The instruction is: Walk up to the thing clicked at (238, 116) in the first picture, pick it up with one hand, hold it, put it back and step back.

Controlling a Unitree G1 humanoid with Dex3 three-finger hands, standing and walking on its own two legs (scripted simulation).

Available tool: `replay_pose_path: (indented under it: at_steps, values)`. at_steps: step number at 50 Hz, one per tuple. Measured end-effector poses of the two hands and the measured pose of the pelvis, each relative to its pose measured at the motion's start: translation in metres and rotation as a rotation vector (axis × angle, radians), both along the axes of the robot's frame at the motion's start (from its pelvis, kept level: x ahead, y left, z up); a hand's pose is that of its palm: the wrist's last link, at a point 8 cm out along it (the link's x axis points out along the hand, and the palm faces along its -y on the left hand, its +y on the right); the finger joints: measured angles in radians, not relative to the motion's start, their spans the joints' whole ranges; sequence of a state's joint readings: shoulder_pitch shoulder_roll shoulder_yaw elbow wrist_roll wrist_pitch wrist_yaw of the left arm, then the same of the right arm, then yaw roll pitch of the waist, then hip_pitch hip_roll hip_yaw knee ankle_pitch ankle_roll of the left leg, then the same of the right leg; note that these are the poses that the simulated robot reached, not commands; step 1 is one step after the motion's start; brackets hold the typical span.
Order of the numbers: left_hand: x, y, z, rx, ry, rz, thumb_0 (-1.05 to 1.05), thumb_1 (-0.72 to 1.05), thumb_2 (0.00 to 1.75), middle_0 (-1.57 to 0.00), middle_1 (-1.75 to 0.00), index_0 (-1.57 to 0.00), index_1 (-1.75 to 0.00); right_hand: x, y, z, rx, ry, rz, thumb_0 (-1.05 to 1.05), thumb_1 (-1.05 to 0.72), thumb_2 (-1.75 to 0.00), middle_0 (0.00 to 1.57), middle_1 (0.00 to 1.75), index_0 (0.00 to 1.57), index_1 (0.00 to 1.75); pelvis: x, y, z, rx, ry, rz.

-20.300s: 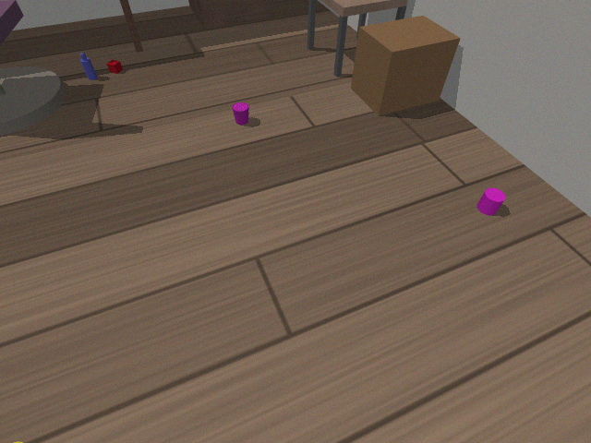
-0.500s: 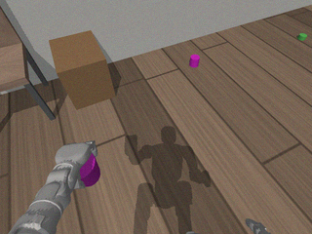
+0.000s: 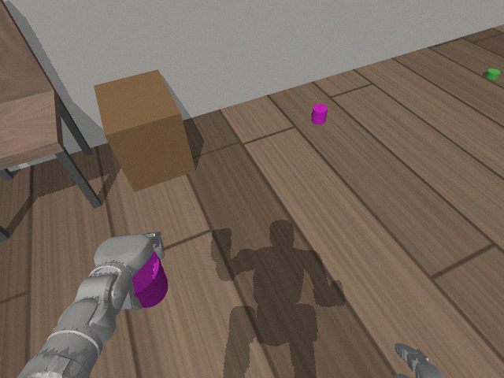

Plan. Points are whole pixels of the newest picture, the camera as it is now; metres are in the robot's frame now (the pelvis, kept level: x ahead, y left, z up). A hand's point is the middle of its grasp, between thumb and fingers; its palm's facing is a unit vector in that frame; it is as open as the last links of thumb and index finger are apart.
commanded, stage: hold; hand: left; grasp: from above
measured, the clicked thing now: (142, 279) +0.32 +0.22 -0.08
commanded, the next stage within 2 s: crouch in 1.20 s
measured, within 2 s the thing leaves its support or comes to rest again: neither
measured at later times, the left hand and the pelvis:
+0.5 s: hand (131, 282) +0.29 +0.22 -0.02, palm faces -0.42 -0.06 -0.90, open 11.3 cm; pelvis -0.01 +0.00 +0.01, yaw +0 degrees
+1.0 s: hand (134, 274) +0.30 +0.21 -0.02, palm faces -0.44 -0.07 -0.89, open 11.3 cm; pelvis +0.00 +0.00 +0.01, yaw +0 degrees
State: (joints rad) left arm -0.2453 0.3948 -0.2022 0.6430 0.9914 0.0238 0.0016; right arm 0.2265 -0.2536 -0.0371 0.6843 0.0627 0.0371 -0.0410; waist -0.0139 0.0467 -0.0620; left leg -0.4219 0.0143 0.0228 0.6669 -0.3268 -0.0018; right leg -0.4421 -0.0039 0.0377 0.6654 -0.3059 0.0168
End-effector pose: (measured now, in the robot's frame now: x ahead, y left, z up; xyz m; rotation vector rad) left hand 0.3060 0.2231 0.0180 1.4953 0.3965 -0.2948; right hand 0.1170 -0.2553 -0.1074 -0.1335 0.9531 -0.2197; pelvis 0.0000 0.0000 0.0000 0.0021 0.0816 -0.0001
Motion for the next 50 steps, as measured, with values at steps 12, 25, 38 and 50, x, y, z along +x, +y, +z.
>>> replay_pose_path:
  at_steps: [12, 25, 38, 50]
  values:
    - [-0.014, -0.004, 0.007, -0.015, 0.018, -0.01, 0.0, -0.26, 0.86, -0.42, -1.03, -0.46, -1.01, 0.003, 0.0, 0.006, 0.005, -0.034, 0.013, 0.01, -0.91, -0.9, 0.2, 0.3, 0.2, 0.3, -0.007, -0.003, 0.003, 0.005, -0.026, -0.001]
    - [-0.017, -0.005, 0.018, -0.013, -0.004, -0.016, 0.0, -0.25, 0.85, -0.42, -1.03, -0.45, -1.01, 0.012, 0.002, 0.012, 0.006, -0.061, 0.023, 0.01, -0.91, -0.9, 0.2, 0.3, 0.2, 0.3, -0.008, -0.004, 0.007, 0.006, -0.045, -0.001]
    - [-0.01, -0.007, 0.026, -0.02, 0.003, -0.019, 0.0, -0.25, 0.85, -0.42, -1.03, -0.45, -1.01, 0.021, 0.005, 0.016, 0.014, -0.07, 0.024, 0.01, -0.92, -0.9, 0.2, 0.3, 0.2, 0.3, -0.003, -0.003, 0.011, 0.007, -0.056, -0.003]
    - [-0.004, -0.008, 0.024, -0.02, 0.015, -0.026, 0.0, -0.25, 0.86, -0.42, -1.03, -0.45, -1.01, 0.026, 0.004, 0.017, 0.011, -0.056, 0.022, 0.01, -0.91, -0.9, 0.2, 0.3, 0.2, 0.3, 0.004, -0.004, 0.014, 0.006, -0.056, -0.003]
